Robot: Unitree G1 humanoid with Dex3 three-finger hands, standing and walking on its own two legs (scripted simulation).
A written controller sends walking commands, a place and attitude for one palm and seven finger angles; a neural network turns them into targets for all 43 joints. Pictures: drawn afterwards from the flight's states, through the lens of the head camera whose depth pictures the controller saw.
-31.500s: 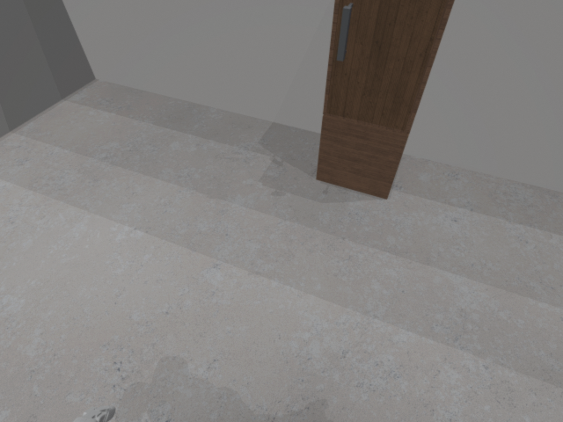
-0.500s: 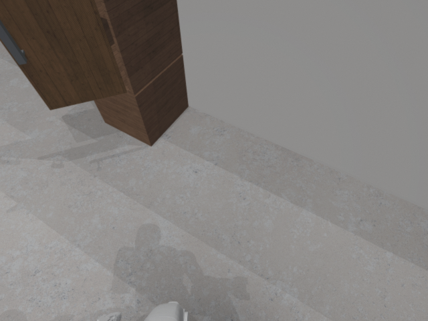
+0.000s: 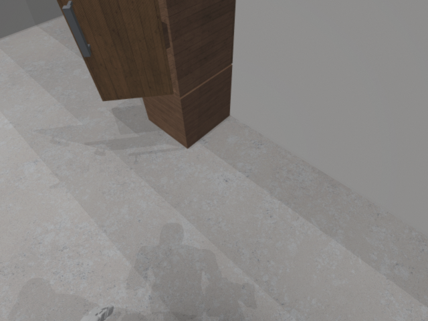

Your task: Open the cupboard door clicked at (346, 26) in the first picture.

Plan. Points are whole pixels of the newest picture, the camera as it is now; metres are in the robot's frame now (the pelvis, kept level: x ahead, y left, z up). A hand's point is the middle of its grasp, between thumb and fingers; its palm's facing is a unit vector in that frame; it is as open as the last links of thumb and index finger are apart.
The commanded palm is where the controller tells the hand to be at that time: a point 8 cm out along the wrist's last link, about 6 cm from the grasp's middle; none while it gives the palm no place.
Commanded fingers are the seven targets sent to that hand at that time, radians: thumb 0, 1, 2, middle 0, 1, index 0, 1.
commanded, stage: turn to face it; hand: left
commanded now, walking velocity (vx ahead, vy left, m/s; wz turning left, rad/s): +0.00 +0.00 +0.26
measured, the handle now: (79, 29) +1.00 +0.54 +0.01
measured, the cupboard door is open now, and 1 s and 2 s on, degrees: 51 51 51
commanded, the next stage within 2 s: take the last steps up to it in 0.06 s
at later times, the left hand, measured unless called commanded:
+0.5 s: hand out of the picture -0.07 +0.21 -0.18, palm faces +0.27 -0.94 -0.20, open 7.4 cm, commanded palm none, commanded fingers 0.00 0.90 0.90 -0.20 -0.30 -0.20 -0.30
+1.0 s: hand (111, 255) +0.27 +0.26 -0.16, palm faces +0.08 -0.98 -0.17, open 7.4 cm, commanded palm none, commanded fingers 0.00 0.90 0.90 -0.20 -0.30 -0.20 -0.30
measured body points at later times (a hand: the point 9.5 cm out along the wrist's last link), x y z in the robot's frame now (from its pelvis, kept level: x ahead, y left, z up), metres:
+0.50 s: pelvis +0.02 +0.03 +0.00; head +0.04 +0.06 +0.45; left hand -0.08 +0.26 -0.16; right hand +0.18 -0.19 -0.13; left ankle +0.01 +0.13 -0.73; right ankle -0.01 -0.11 -0.73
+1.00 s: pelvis +0.16 +0.08 +0.00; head +0.20 +0.08 +0.45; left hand +0.27 +0.32 -0.14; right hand +0.05 -0.13 -0.14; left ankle +0.01 +0.13 -0.73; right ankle +0.27 +0.00 -0.71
